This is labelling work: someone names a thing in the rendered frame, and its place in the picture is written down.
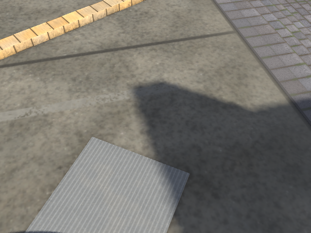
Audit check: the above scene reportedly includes stairs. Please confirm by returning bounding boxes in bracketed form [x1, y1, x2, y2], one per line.
[248, 0, 311, 68]

